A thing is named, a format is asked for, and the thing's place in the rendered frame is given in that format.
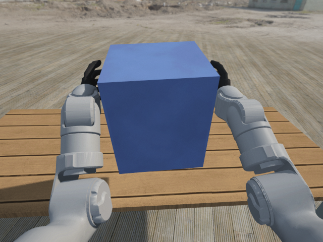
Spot left robot upper arm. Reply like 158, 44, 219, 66
14, 177, 113, 242

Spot right robot upper arm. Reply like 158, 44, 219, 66
246, 170, 323, 242

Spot robot right forearm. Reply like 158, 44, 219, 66
214, 85, 316, 211

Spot table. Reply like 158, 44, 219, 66
0, 107, 323, 220

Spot robot left forearm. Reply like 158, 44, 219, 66
48, 84, 103, 218

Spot left robot hand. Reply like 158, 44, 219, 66
81, 60, 101, 100

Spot carton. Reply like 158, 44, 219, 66
97, 41, 220, 174

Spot right robot hand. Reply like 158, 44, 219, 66
210, 60, 231, 89

